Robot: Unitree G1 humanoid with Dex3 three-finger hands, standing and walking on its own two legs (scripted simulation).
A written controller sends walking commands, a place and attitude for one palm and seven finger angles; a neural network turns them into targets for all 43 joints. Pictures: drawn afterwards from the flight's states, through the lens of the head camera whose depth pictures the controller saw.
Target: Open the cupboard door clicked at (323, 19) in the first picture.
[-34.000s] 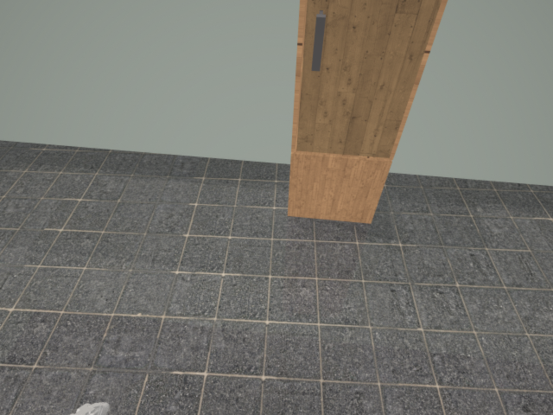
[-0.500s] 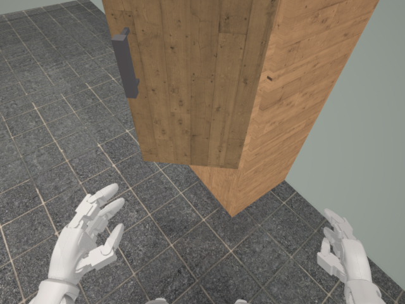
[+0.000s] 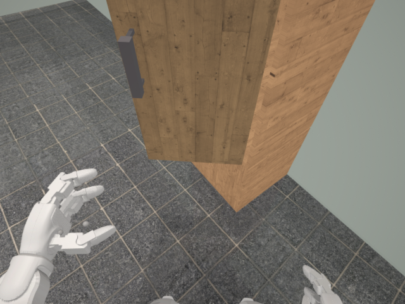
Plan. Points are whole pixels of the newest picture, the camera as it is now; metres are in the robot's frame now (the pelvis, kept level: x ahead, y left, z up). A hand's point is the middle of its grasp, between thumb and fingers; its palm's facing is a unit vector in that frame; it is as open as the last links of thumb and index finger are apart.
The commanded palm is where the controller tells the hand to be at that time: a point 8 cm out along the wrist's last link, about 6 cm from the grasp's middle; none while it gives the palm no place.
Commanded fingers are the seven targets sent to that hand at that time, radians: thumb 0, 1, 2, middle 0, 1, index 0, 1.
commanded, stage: raise the hand with hooked fingers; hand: left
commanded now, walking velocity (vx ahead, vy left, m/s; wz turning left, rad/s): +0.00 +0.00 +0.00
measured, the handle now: (134, 64) +0.62 +0.20 +0.13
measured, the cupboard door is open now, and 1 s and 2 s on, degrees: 49 49 49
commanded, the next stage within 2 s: move the hooked fingers beside the handle in 1.24 s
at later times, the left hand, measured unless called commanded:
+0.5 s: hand (52, 186) +0.28 +0.26 +0.13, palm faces +0.03 -1.00 -0.05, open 13.8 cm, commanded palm +0.25 +0.31 +0.13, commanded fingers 0.00 -0.50 0.30 -0.30 -1.20 -0.30 -1.20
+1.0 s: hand (50, 159) +0.31 +0.26 +0.15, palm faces +0.00 -1.00 -0.03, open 14.0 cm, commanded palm +0.28 +0.31 +0.16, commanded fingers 0.00 -0.50 0.30 -0.30 -1.20 -0.30 -1.20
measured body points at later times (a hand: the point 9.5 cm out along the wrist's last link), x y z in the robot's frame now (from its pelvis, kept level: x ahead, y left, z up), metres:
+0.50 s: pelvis +0.02 +0.00 +0.02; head +0.03 +0.01 +0.47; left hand +0.27 +0.32 +0.13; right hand +0.21 -0.22 -0.04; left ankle +0.02 +0.11 -0.69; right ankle +0.03 -0.11 -0.69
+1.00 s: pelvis +0.02 -0.01 +0.03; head +0.03 -0.01 +0.48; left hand +0.31 +0.32 +0.16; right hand +0.17 -0.26 -0.04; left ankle +0.02 +0.11 -0.69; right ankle +0.03 -0.11 -0.69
